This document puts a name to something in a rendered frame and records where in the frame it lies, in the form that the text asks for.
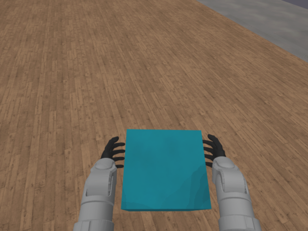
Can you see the left robot forearm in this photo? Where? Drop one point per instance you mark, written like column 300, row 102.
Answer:
column 98, row 198

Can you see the right robot forearm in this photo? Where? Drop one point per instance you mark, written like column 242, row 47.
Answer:
column 235, row 206

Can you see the carton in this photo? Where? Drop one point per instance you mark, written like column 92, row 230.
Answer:
column 164, row 170

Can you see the robot left hand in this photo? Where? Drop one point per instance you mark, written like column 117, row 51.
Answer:
column 108, row 152

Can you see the robot right hand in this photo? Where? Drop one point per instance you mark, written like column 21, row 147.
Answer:
column 216, row 149

